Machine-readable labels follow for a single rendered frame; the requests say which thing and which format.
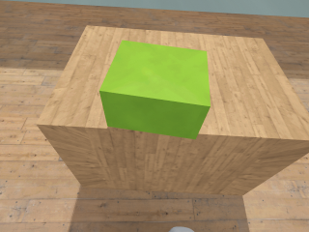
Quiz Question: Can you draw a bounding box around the carton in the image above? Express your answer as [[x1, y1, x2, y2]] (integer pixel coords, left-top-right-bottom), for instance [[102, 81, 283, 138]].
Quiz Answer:
[[99, 40, 211, 139]]

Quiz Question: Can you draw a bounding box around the pedestal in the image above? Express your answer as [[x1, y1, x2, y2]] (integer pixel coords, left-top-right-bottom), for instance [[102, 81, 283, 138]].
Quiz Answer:
[[36, 25, 309, 196]]

